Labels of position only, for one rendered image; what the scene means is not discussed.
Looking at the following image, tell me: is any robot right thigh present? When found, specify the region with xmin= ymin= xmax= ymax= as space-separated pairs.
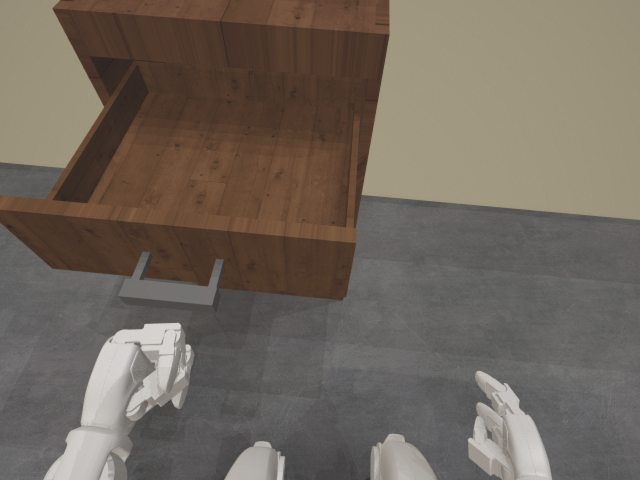
xmin=370 ymin=440 xmax=438 ymax=480

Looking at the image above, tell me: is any handle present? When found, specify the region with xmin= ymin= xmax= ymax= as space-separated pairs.
xmin=118 ymin=252 xmax=225 ymax=313

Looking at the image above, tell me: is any cabinet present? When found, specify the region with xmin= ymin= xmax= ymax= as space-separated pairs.
xmin=52 ymin=0 xmax=390 ymax=300

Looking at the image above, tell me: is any drawer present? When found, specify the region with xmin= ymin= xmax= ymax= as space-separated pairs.
xmin=0 ymin=61 xmax=362 ymax=297

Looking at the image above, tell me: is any left robot hand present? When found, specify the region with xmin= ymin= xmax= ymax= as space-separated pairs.
xmin=81 ymin=323 xmax=195 ymax=436

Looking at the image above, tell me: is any right robot hand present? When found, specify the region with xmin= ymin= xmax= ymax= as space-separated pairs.
xmin=468 ymin=371 xmax=552 ymax=480

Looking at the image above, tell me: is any right robot shin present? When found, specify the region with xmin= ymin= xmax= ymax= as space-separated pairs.
xmin=384 ymin=434 xmax=405 ymax=442

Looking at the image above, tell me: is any robot left forearm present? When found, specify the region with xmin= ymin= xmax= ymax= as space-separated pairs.
xmin=44 ymin=426 xmax=133 ymax=480

